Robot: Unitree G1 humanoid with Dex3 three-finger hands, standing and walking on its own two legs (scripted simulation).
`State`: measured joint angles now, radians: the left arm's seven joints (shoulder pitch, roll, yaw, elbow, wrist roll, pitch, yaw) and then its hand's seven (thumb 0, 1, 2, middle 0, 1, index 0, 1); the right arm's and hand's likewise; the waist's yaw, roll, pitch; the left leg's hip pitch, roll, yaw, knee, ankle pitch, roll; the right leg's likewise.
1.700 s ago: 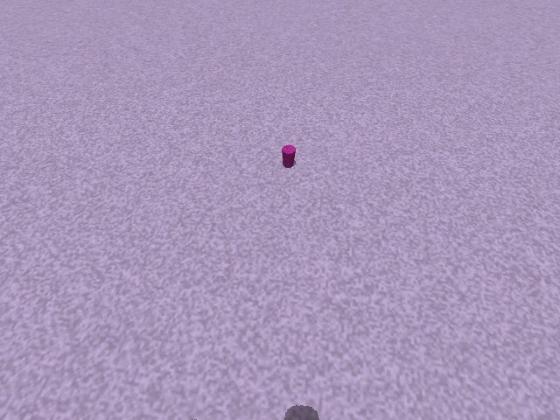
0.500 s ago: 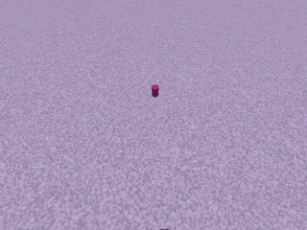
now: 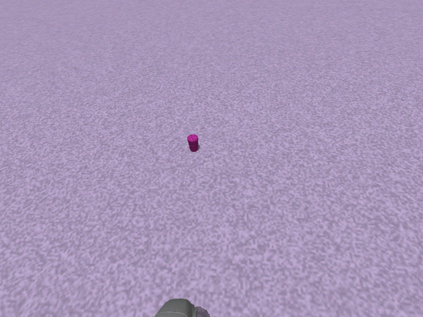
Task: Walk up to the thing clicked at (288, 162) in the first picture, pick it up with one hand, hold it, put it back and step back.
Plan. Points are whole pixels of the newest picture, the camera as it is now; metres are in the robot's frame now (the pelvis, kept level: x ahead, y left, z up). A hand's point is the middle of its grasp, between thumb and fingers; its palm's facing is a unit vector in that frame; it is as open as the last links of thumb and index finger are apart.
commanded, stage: walk up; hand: left
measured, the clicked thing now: (193, 143) +1.28 +0.28 -0.72
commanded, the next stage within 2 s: none
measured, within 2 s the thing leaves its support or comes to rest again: neither
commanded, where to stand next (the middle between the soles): +0.89 +0.05 m, yaw -3 degrees
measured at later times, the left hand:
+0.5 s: hand (106, 236) +0.32 +0.33 -0.14, palm faces -0.08 -0.93 -0.36, open 7.4 cm
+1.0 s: hand (129, 191) +0.46 +0.30 -0.13, palm faces -0.03 -0.92 -0.40, open 7.4 cm
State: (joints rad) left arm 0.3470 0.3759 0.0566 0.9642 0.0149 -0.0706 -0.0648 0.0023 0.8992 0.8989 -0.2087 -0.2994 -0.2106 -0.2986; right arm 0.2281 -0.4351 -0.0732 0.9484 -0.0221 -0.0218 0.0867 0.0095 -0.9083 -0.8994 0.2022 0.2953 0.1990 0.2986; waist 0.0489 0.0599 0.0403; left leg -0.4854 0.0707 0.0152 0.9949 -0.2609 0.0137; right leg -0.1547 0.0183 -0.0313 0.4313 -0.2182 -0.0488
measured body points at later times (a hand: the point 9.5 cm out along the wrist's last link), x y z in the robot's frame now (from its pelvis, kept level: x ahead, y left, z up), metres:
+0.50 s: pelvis +0.23 +0.05 +0.00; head +0.25 +0.06 +0.45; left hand +0.32 +0.37 -0.12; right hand +0.29 -0.27 -0.10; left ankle +0.22 +0.17 -0.74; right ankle +0.28 -0.10 -0.69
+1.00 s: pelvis +0.43 +0.02 -0.01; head +0.45 +0.01 +0.44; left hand +0.46 +0.35 -0.11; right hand +0.51 -0.30 -0.12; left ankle +0.55 +0.18 -0.71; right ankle +0.43 -0.10 -0.74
